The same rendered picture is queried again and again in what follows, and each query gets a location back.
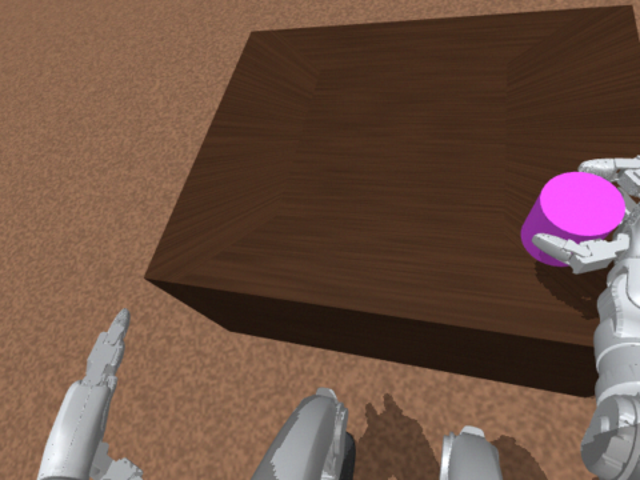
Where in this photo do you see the right robot hand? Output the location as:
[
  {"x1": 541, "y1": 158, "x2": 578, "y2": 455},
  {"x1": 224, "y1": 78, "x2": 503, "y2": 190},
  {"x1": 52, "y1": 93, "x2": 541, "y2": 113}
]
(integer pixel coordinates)
[{"x1": 532, "y1": 155, "x2": 640, "y2": 274}]

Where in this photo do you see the left robot hand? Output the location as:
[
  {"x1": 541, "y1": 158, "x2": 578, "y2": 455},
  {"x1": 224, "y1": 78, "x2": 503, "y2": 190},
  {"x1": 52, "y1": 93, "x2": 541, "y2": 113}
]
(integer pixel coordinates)
[{"x1": 37, "y1": 308, "x2": 143, "y2": 480}]

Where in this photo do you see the right robot arm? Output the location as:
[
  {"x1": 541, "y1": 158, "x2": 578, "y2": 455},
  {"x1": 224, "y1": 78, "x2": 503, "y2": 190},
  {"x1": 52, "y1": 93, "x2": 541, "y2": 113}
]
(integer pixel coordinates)
[{"x1": 580, "y1": 258, "x2": 640, "y2": 480}]

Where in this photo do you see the left robot foot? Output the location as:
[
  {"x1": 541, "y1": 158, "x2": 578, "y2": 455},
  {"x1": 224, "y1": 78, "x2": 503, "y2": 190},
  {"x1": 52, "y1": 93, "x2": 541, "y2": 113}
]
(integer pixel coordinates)
[{"x1": 339, "y1": 432, "x2": 356, "y2": 480}]

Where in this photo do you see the can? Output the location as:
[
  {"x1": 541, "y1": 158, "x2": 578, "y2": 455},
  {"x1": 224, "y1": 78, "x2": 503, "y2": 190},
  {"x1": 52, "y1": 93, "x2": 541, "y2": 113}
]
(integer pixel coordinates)
[{"x1": 521, "y1": 172, "x2": 625, "y2": 267}]

